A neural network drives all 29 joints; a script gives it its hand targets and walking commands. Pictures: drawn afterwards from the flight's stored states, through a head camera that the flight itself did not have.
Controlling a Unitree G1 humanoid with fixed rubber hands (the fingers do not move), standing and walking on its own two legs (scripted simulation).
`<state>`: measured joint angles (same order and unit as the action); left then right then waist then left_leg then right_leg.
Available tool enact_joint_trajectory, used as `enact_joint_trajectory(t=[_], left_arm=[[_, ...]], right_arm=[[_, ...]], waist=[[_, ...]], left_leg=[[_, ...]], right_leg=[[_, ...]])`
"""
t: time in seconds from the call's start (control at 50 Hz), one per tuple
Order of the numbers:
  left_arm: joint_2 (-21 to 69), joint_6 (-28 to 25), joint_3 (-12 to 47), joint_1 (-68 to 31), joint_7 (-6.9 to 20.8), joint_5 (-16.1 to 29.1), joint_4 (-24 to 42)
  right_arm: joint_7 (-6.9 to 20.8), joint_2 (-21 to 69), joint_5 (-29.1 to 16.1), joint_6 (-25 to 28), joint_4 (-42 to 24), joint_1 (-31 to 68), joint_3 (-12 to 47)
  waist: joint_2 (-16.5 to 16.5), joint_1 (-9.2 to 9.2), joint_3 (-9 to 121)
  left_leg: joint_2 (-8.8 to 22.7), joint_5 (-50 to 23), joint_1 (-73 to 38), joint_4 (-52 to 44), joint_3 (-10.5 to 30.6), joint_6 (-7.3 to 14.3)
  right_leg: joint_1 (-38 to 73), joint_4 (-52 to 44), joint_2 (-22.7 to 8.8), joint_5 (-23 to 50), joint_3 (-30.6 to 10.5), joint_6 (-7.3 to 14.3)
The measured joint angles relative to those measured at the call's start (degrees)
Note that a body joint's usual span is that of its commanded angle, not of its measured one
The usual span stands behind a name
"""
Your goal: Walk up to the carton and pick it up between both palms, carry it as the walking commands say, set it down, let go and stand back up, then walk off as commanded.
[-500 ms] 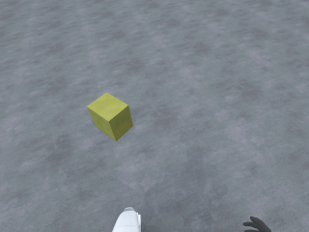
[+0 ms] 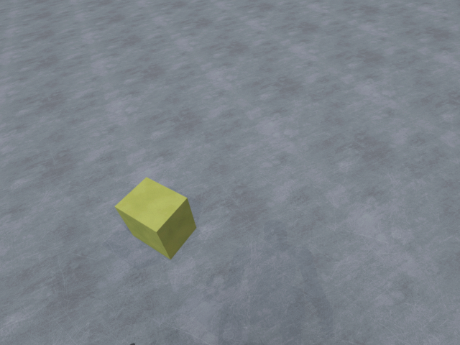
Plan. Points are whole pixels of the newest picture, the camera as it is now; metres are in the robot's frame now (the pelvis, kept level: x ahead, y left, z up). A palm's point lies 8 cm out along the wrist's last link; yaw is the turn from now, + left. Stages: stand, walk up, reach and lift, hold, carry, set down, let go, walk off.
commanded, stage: walk up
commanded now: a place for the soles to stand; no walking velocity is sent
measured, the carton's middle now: (158, 217) +0.79 +0.41 -0.62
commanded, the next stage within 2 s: none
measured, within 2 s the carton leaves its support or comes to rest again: neither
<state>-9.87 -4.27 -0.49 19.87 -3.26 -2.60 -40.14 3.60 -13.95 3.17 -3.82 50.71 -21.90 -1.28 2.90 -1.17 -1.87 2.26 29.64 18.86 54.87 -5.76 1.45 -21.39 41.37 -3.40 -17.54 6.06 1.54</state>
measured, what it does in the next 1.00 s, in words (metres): steps to the left: left foot, then right foot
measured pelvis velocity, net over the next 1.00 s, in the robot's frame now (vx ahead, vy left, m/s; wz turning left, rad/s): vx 0.31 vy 0.33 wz -0.01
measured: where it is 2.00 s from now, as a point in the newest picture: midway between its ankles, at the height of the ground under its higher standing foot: (112, 339)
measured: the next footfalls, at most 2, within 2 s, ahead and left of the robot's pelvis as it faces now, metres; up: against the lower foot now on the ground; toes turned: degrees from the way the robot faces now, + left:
left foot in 0.30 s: +0.27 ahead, +0.27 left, +0.00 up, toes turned +8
right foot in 0.64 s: +0.34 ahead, +0.08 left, +0.00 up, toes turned -5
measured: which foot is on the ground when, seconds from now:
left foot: up 0.00-0.28, down 0.30-0.64, up 0.66-0.94, down 0.96-1.00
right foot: down 0.00-0.30, up 0.32-0.62, down 0.64-0.96, up 0.98-1.00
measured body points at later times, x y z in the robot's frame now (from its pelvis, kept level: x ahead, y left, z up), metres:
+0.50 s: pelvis +0.18 +0.17 +0.02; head +0.18 +0.18 +0.47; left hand +0.24 +0.43 -0.11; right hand +0.26 -0.06 -0.11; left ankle +0.23 +0.26 -0.71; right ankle +0.19 +0.03 -0.66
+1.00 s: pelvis +0.31 +0.33 -0.01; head +0.32 +0.35 +0.44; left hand +0.36 +0.60 -0.14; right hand +0.44 +0.06 -0.11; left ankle +0.40 +0.46 -0.71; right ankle +0.30 +0.10 -0.70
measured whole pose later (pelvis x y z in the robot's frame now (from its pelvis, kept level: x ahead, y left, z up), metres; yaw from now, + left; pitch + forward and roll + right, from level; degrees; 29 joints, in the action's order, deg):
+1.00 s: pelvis +0.31 +0.33 -0.01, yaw -1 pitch -3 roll -1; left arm -14.5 -0.2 -2.2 20.6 -3.4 -2.0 -44.7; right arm 3.8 -16.4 1.6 -3.1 44.5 -9.6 -2.5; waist -1.1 1.0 -3.4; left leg 4.7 15.9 26.3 45.2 -4.0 -1.1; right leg -18.4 47.5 -11.0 -28.1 -3.3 -2.0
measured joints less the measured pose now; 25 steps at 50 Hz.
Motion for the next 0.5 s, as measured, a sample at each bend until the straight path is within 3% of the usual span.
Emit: enact_joint_trajectory(t=[0.06,0.14,0.26,0.3,0.32,0.36,0.4,0.44,0.5], left_arm=[[0.37,0.31,0.07,1.82,-0.4,0.26,-2.16],[-0.5,-0.11,-0.35,4.86,0.1,0.45,-4.53],[-3.16,-0.1,-1.18,7.37,0.97,0.65,-6.69],[-4.19,0.78,-1.4,8.32,1.28,0.43,-6.78],[-5.0,1.59,-1.63,7.95,1.41,0.42,-7.08],[-5.97,3.74,-2.06,6.26,1.25,0.73,-7.24],[-6.17,4.27,-2.26,4.46,0.99,0.43,-6.36],[-5.55,3.59,-2.0,3.08,0.92,0.04,-5.3],[-3.95,2.99,-1.36,1.48,1.23,0.3,-3.89]], right_arm=[[0.27,-1.13,-0.23,-0.15,-0.26,2.6,-0.49],[0.68,-2.37,-0.17,0.56,-2.22,6.11,-1.05],[1.64,-3.37,-0.78,1.94,-4.29,11.68,-0.95],[1.58,-3.57,-0.91,2.72,-5.12,12.52,-0.97],[1.05,-2.9,-1.02,3.14,-5.24,13.26,-1.0],[-0.35,-1.0,-1.66,3.06,-5.29,13.6,-0.62],[-1.41,0.96,-1.56,2.39,-5.18,12.67,0.0],[-2.13,2.38,-1.46,2.0,-4.83,11.05,0.52],[-2.52,3.44,-1.68,2.35,-4.16,7.75,1.25]], waist=[[0.87,0.5,-0.78],[0.03,1.77,-1.01],[-1.41,3.47,-2.04],[-1.46,3.66,-1.78],[-2.26,3.39,-2.38],[-2.74,2.95,-2.73],[-2.9,2.56,-2.82],[-2.75,2.16,-2.56],[-1.99,0.49,-1.57]], left_leg=[[1.4,-3.03,6.45,9.22,2.96,-2.44],[4.54,-8.0,11.31,4.47,4.43,-4.38],[5.07,-19.6,10.26,-13.57,3.61,-3.55],[4.07,-20.33,7.39,-17.08,2.28,-3.0],[3.41,-19.58,7.73,-14.37,1.6,-2.63],[3.05,-15.72,7.62,-11.03,0.8,-1.38],[2.67,-14.65,4.98,-13.19,-0.1,-0.32],[2.29,-15.39,1.54,-17.01,-1.32,0.36],[1.41,-15.75,-2.51,-21.64,-2.4,1.25]], right_leg=[[2.9,-1.49,-1.09,-1.41,0.07,-0.87],[8.04,-6.98,-3.56,-0.99,-0.58,-2.38],[13.2,-8.24,-7.86,-4.24,-1.12,-5.5],[12.93,-4.05,-9.12,-7.74,-2.02,-4.39],[11.59,0.77,-9.72,-10.17,-3.7,-3.16],[6.69,13.51,-6.41,-15.55,-8.13,-1.96],[2.01,21.86,-2.96,-15.79,-8.77,-1.02],[-1.23,22.72,-1.2,-13.18,-6.61,-0.41],[-3.48,16.24,0.53,-8.9,-3.09,-0.1]])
